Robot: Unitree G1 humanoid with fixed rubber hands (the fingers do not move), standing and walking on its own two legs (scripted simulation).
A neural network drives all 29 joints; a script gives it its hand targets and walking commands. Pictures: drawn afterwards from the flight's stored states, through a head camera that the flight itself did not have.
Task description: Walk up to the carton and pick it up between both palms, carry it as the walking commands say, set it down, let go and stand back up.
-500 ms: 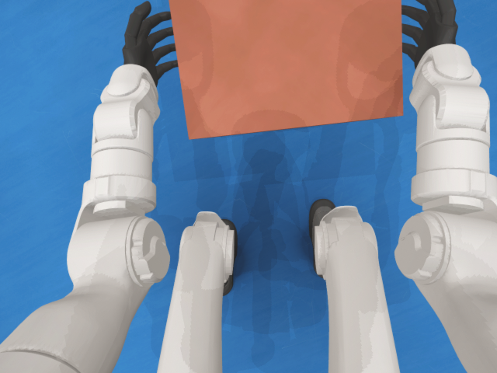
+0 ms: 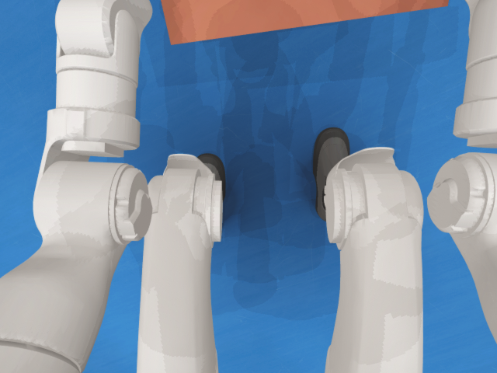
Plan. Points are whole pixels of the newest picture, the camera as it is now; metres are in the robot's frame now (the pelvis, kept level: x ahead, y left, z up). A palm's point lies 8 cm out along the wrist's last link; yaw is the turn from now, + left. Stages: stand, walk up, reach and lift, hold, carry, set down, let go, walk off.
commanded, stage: set down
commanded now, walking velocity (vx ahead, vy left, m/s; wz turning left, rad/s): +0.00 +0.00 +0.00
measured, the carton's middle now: out of the picture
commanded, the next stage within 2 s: none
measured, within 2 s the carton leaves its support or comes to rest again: rests again in 1.06 s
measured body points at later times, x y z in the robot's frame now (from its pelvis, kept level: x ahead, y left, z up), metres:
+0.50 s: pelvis +0.04 -0.01 -0.03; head +0.44 -0.04 +0.15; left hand +0.60 +0.12 -0.26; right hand +0.58 -0.26 -0.25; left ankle +0.13 +0.13 -0.40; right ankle +0.16 -0.14 -0.40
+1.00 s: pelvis +0.03 +0.00 -0.05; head +0.42 -0.03 +0.15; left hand +0.60 +0.14 -0.25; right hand +0.59 -0.24 -0.26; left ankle +0.13 +0.13 -0.40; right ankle +0.16 -0.14 -0.40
